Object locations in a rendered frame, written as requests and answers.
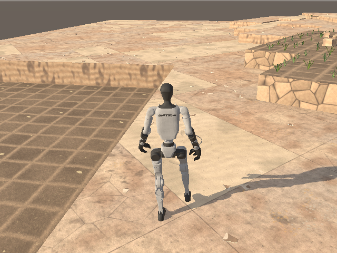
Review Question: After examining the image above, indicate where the robot left upper arm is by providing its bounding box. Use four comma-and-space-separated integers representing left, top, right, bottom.
143, 106, 156, 135

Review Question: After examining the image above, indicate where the robot left hand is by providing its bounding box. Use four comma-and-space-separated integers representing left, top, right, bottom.
138, 143, 151, 153

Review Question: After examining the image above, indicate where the robot right shin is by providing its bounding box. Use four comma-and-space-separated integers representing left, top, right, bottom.
181, 163, 189, 195

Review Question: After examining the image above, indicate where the robot right hand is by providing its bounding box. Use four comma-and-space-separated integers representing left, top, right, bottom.
189, 148, 201, 161

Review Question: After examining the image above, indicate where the right robot forearm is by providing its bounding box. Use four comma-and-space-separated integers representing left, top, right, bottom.
188, 128, 200, 150

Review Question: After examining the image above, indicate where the left robot forearm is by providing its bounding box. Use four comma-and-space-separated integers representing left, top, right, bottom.
139, 127, 148, 145

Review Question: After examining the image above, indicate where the robot left shin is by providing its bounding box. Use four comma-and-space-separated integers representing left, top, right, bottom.
155, 179, 164, 214

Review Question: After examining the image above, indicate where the robot right upper arm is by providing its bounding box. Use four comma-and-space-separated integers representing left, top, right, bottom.
178, 106, 193, 135

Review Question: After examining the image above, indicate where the robot shin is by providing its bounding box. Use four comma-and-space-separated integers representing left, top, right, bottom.
155, 179, 164, 214
181, 163, 189, 195

